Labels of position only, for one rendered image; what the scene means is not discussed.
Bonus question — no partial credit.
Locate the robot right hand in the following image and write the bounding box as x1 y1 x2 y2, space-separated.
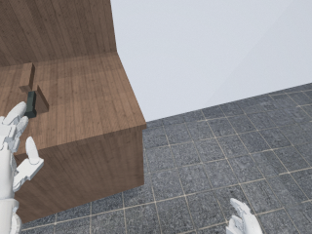
225 198 263 234

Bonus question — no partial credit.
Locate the counter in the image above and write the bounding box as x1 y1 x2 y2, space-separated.
0 0 147 224

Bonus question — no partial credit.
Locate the left robot forearm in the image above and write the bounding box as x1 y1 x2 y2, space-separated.
0 198 22 234

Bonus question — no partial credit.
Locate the robot left hand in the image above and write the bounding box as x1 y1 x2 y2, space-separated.
0 101 44 200

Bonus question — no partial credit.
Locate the tap lever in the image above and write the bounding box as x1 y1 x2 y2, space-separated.
23 91 37 119

